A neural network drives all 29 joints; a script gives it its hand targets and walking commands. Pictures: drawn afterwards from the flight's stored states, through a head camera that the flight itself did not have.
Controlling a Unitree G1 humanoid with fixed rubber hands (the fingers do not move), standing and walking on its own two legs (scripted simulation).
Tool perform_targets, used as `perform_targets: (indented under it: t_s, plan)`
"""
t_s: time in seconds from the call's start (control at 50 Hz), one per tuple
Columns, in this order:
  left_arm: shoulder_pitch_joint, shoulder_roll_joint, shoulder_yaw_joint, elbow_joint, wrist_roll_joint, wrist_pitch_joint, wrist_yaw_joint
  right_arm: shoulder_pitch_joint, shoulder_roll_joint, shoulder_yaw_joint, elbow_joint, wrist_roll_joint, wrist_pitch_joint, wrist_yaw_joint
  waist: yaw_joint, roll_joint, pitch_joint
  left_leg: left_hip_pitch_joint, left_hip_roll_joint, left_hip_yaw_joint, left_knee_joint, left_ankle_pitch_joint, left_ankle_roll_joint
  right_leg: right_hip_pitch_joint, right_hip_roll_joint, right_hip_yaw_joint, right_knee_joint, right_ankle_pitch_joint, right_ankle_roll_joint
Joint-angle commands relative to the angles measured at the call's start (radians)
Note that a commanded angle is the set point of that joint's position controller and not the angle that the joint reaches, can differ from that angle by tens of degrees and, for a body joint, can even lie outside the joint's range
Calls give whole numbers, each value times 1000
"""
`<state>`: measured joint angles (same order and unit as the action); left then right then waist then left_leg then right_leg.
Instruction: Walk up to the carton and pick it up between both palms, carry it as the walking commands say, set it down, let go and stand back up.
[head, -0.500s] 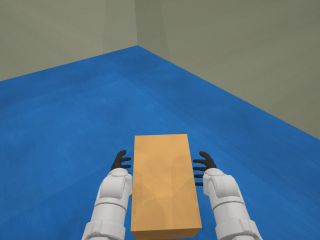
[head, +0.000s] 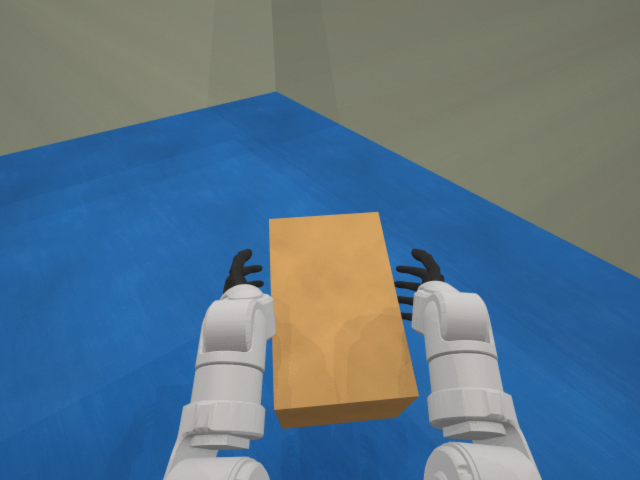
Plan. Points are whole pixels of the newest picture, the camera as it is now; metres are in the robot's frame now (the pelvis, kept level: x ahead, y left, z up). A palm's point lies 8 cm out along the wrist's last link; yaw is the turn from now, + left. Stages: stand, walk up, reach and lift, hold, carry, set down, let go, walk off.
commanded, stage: carry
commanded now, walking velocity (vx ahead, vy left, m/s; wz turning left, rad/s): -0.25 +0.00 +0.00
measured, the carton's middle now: (331, 317) +0.36 +0.00 +0.03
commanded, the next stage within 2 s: none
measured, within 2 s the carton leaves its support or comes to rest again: neither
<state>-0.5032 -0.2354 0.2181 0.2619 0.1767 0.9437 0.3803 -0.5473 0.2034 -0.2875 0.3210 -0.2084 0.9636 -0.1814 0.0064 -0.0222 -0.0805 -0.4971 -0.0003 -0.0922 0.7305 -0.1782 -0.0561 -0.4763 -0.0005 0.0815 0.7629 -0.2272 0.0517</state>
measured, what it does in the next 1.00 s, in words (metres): walks backwards: right foot, then left foot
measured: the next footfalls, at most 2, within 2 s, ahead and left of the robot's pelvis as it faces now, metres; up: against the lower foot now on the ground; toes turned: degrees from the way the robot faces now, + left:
right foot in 0.30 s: +0.03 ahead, -0.10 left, +0.00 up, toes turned +3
left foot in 0.50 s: -0.06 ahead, +0.10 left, +0.00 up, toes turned +9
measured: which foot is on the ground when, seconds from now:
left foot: down 0.00-0.32, up 0.34-0.48, down 0.50-1.00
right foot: down 0.00-0.18, up 0.20-0.28, down 0.30-0.56, up 0.58-0.76, down 0.78-1.00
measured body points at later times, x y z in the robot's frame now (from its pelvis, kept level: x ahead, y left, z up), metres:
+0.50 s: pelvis -0.13 +0.00 -0.01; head -0.17 +0.00 +0.44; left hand +0.14 +0.17 +0.07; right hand +0.19 -0.08 +0.08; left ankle -0.09 +0.10 -0.69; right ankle -0.01 -0.10 -0.70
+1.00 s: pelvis -0.24 -0.02 +0.01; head -0.31 -0.03 +0.46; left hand +0.05 +0.12 +0.13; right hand +0.06 -0.13 +0.12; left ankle -0.10 +0.10 -0.70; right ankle -0.16 -0.13 -0.70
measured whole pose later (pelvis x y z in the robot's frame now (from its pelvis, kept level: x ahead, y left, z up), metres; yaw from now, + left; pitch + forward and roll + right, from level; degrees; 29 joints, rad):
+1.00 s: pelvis -0.24 -0.02 +0.01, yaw +6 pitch -1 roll -1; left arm -0.41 -0.20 0.09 0.04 0.13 1.27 0.31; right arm -0.38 0.19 -0.17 0.00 -0.11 1.27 -0.28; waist -0.01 0.01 -0.18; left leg -0.49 0.03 0.06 0.57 -0.09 0.03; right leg -0.40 -0.01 -0.05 0.68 -0.26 -0.01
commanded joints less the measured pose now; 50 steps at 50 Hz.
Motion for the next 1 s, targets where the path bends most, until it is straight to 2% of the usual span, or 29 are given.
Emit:
perform_targets:
  t_s: [0.0,0.04,0.08,0.1,0.12,0.14,0.16,0.18,0.22,0.26,0.28,0.3,0.32,0.34,0.36,0.42,0.46,0.48,0.5,0.52,0.54,0.56,0.6,0.62,0.7,0.76,0.82,0.88,0.98]
  plan:
    - [-684,-1113,-642,-195,-415,62,-420,-753,1068,635,-342,414,30,202,-6,-127,-496,121,16,87,32,-135,56,85,-198,171,-268,-205,-114]
    - [-636,-1092,-628,-268,-429,106,-389,-714,1070,664,-400,443,83,169,-6,-197,-514,191,-9,122,168,-162,64,-19,-225,183,-289,-236,-131]
    - [-551,-1061,-596,-307,-422,149,-361,-683,1061,694,-478,475,129,146,-17,-180,-515,273,14,112,134,-146,85,-131,-193,131,-255,-301,-117]
    - [-539,-1051,-592,-331,-417,169,-352,-668,1052,693,-505,484,147,139,-33,-99,-512,314,33,93,55,-139,104,-187,-148,72,-183,-337,-96]
    - [-525,-1047,-583,-345,-410,186,-344,-682,1047,699,-541,495,163,133,-42,32,-510,293,103,-7,-105,-221,135,-207,-62,-30,-28,-384,-67]
    - [-502,-1035,-575,-350,-401,208,-335,-657,1035,678,-533,489,182,128,-39,281,-498,134,258,-236,-388,-436,198,-139,55,-169,341,-379,-28]
    - [-471,-1037,-563,-321,-395,221,-327,-624,1046,665,-505,473,197,122,-12,326,-494,-70,345,-356,-529,-642,209,25,56,-175,532,-301,-5]
    - [-497,-1049,-586,-359,-421,228,-328,-627,1059,665,-528,470,203,122,14,318,-468,-257,336,-302,-580,-698,158,200,47,-157,562,-265,-17]
    - [-489,-1050,-587,-382,-448,242,-325,-581,1064,649,-543,472,218,117,47,254,-472,-361,269,-150,-520,-587,44,366,1,-109,350,-182,-67]
    - [-504,-1062,-579,-442,-470,240,-323,-534,1073,650,-566,481,222,108,61,48,-543,-223,116,79,-200,-397,-22,397,-12,-5,-18,-307,-116]
    - [-540,-1065,-577,-475,-471,236,-322,-522,1074,643,-573,483,217,108,44,-230,-513,-41,11,182,208,-276,7,171,-155,216,-369,-515,-163]
    - [-512,-1065,-560,-470,-460,238,-324,-528,1071,650,-575,470,222,108,28,-297,-456,-113,-1,156,434,-205,3,119,-320,450,-474,-483,-197]
    - [-550,-1078,-563,-501,-467,236,-323,-549,1074,644,-580,472,222,110,20,-195,-410,-173,13,67,499,-184,14,69,-337,457,-477,-431,-185]
    - [-569,-1074,-563,-535,-462,228,-317,-589,1069,657,-628,484,216,113,13,-172,-431,-52,-9,85,601,-160,12,-80,-340,451,-517,-531,-203]
    - [-621,-1078,-580,-584,-473,221,-318,-614,1077,665,-656,493,208,119,2,-161,-427,32,-9,86,653,-142,23,-152,-309,380,-503,-510,-197]
    - [-618,-1054,-592,-596,-475,223,-314,-587,1057,640,-628,500,209,119,-4,-164,-488,110,-14,122,316,-206,53,17,-231,168,-364,-321,-149]
    - [-605,-1031,-598,-605,-484,225,-310,-525,1039,614,-604,490,212,109,-9,-142,-558,219,-35,158,-30,-256,82,140,-203,103,-263,-183,-138]
    - [-571,-1023,-594,-583,-483,227,-309,-483,1027,590,-581,479,211,108,-17,-81,-599,327,-6,134,-197,-282,101,143,-170,50,-158,-112,-124]
    - [-528,-1006,-583,-556,-473,232,-305,-461,1014,569,-566,471,209,109,-15,109,-610,481,198,-151,-286,-83,114,-16,-120,8,3,-112,-73]
    - [-491,-1004,-581,-528,-466,240,-307,-413,999,554,-540,455,209,108,6,344,-562,525,412,-442,-324,265,161,-203,-29,-58,63,-298,-14]
    - [-442,-1019,-593,-485,-446,235,-312,-362,1029,578,-518,442,203,111,-6,307,-572,477,436,-399,-282,336,229,-195,-57,-59,125,-342,-2]
    - [-488,-1017,-631,-494,-456,230,-319,-320,1048,575,-472,417,196,111,-12,274,-541,323,369,-359,-336,25,228,-102,-63,-49,182,-254,-2]
    - [-521,-1050,-651,-460,-462,226,-335,-380,1059,580,-515,411,182,120,-3,136,-486,268,281,-199,-373,-100,163,-20,-29,-87,201,-157,-19]
    - [-522,-1064,-656,-465,-471,226,-339,-386,1073,583,-537,420,183,122,-2,125,-482,275,264,-156,-358,-89,149,-13,-32,-99,182,-137,-17]
    - [-545,-1062,-675,-462,-490,239,-342,-370,1050,545,-495,404,191,124,-11,215,-474,325,266,-150,-382,-49,148,26,-13,-113,-24,-177,-35]
    - [-470,-1049,-626,-410,-461,250,-344,-347,1038,555,-462,396,207,120,-3,154,-529,359,213,-67,-292,50,128,186,-35,-78,-290,-112,-62]
    - [-483,-1067,-617,-417,-454,243,-343,-394,1052,580,-493,422,214,125,-11,30,-513,248,144,7,-294,-57,82,208,-114,-1,-237,-84,-84]
    - [-485,-1082,-603,-425,-437,245,-339,-478,1085,616,-527,459,223,140,-14,19,-398,203,137,-10,-319,-296,91,45,-104,-3,-293,-333,-81]
    - [-461,-1051,-559,-417,-404,253,-328,-537,1081,652,-544,494,242,146,-6,-32,-395,151,95,36,-280,-317,90,19,-117,30,-332,-430,-93]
